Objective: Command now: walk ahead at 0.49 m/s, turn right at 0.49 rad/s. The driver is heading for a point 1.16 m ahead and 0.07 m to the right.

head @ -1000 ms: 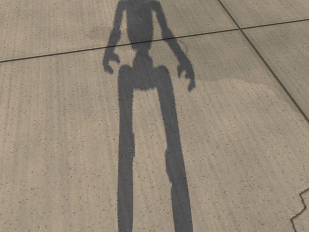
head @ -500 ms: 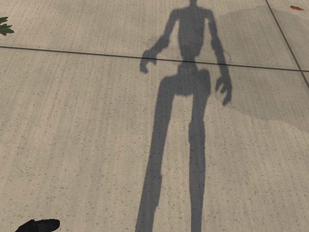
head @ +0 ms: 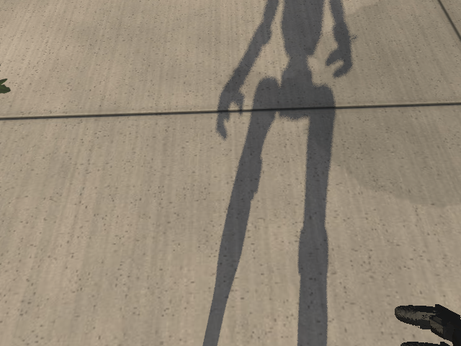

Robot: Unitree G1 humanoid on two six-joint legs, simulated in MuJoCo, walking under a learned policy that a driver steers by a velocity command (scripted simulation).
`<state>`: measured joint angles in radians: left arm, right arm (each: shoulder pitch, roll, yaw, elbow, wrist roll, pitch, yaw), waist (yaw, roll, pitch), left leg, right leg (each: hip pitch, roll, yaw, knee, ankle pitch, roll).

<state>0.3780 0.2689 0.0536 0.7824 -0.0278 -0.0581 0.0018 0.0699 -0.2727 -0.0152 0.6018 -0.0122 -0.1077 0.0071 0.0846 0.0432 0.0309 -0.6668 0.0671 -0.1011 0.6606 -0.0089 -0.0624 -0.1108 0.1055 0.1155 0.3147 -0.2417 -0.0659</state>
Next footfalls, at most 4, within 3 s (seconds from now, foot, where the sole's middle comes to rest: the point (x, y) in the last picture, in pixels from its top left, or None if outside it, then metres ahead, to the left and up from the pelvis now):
0.12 left None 0.26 0.14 -0.78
0.58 right None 0.44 -0.18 -0.78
1.04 left None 0.45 0.07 -0.78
1.54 right None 0.46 -0.15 -0.78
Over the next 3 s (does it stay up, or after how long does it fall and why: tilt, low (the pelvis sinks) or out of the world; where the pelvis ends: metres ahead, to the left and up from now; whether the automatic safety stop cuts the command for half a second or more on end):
stays up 1.02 -0.12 -0.02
